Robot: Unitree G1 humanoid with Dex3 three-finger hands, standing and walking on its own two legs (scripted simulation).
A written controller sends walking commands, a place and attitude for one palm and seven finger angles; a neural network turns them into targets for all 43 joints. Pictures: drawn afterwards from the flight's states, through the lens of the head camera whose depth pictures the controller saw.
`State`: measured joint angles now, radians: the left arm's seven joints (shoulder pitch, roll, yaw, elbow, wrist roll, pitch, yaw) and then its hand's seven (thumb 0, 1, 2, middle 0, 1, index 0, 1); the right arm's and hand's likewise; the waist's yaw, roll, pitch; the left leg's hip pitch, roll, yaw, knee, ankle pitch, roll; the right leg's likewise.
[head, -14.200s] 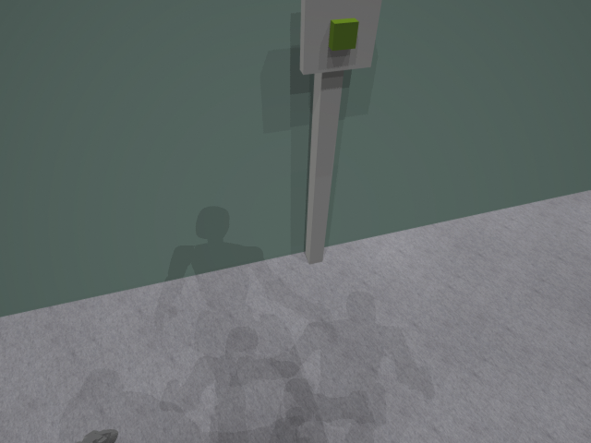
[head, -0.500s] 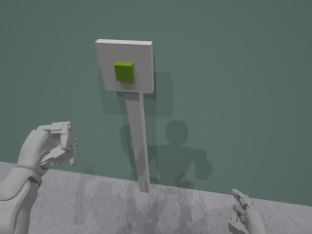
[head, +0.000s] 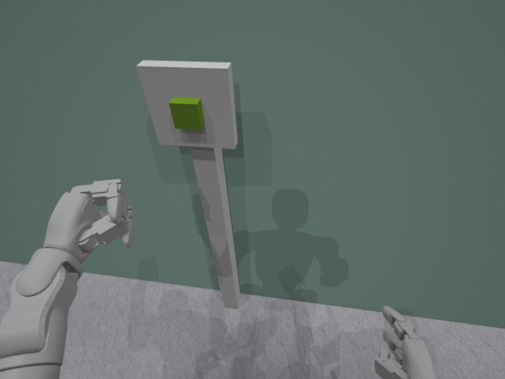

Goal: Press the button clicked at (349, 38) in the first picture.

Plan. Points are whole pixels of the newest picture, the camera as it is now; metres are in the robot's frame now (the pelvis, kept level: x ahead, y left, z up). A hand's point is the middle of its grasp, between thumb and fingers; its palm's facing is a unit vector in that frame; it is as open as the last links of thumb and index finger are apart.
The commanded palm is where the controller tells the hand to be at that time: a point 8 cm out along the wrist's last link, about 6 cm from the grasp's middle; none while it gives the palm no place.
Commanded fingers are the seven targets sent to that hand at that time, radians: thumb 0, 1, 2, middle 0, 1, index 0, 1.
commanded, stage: aim a knuckle at the button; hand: left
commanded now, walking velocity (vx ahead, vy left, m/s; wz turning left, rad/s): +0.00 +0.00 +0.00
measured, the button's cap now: (188, 113) +0.56 +0.19 +0.17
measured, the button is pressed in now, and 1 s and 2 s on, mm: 0 0 0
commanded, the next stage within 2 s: press the button with the knuckle in 1.64 s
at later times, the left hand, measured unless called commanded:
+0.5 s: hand (157, 183) +0.37 +0.20 +0.15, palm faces -0.04 -1.00 -0.02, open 3.1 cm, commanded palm +0.35 +0.24 +0.15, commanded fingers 0.00 0.90 0.90 -1.30 -1.50 -1.30 -1.50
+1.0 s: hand (186, 151) +0.47 +0.18 +0.15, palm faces -0.02 -1.00 -0.01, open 3.1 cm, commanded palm +0.44 +0.23 +0.15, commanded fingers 0.00 0.90 0.90 -1.30 -1.50 -1.30 -1.50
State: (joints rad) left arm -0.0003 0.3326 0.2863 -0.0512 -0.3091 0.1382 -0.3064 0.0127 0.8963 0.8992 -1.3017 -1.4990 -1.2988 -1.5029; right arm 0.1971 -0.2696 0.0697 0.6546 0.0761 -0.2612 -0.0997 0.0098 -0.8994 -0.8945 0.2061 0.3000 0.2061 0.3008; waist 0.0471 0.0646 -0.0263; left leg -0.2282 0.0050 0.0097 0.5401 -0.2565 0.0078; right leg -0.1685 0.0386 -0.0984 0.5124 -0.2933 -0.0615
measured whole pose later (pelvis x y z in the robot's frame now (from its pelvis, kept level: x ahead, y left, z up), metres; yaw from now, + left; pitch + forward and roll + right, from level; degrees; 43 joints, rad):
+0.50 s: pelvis +0.01 +0.02 +0.00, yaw -1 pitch +0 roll +0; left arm -0.32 0.30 0.22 0.28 -0.24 0.10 -0.23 0.01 0.90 0.90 -1.30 -1.50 -1.30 -1.50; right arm 0.21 -0.25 0.07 0.65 0.07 -0.18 -0.09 0.01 -0.90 -0.89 0.21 0.30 0.21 0.30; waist 0.01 0.03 -0.03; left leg -0.26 -0.02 0.04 0.52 -0.26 0.03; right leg -0.22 0.01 -0.07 0.52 -0.30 -0.04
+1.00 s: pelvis +0.01 +0.02 +0.00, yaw -2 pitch +5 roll +0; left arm -0.74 0.35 0.26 0.87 -0.16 -0.10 -0.17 0.01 0.90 0.90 -1.30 -1.50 -1.29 -1.50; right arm 0.34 -0.28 0.04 0.70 0.05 -0.10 -0.06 0.01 -0.90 -0.89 0.21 0.30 0.21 0.30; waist -0.07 0.02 -0.03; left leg -0.37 -0.01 0.06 0.56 -0.27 0.04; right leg -0.33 0.02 -0.05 0.54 -0.30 -0.04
